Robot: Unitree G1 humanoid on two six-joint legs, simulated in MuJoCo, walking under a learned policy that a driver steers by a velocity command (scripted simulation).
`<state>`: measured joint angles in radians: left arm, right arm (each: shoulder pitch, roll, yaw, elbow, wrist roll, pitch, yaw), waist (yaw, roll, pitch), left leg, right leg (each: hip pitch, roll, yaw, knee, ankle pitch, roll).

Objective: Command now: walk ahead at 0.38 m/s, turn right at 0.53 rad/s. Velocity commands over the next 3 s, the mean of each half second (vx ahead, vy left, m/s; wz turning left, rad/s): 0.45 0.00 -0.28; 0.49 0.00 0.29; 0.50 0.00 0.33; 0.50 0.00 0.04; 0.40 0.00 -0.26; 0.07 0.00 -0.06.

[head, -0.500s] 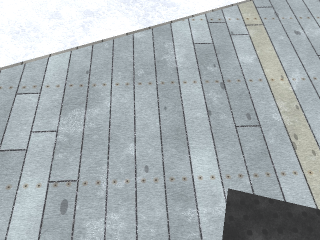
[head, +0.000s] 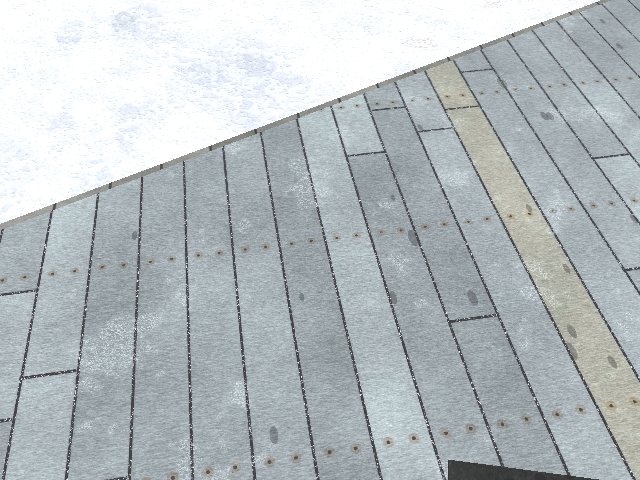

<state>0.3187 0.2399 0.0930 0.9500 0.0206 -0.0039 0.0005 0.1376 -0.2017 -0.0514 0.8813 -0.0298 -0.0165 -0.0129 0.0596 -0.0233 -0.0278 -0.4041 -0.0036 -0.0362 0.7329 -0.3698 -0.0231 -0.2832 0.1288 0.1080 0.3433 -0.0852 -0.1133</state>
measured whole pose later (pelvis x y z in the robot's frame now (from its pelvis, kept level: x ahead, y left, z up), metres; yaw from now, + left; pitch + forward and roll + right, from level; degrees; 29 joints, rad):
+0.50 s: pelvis +0.17 -0.03 -0.02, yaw -8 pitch +3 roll +0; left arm 0.01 0.21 0.04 0.78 0.05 -0.05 -0.04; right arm 0.51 -0.20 -0.05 1.01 -0.01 -0.08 0.00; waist -0.08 0.00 0.03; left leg 0.03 0.05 0.05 0.41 -0.44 -0.02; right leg -0.44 0.01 -0.08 0.52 -0.14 -0.08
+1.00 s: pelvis +0.44 -0.06 -0.03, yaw +4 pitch +1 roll -1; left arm 0.42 0.20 0.03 1.00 0.02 -0.08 0.03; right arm 0.05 -0.21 -0.05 0.81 -0.04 -0.03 0.06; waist 0.04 0.00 0.07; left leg -0.51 -0.02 0.14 0.59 -0.14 0.16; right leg 0.13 0.00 -0.28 0.37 -0.47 -0.01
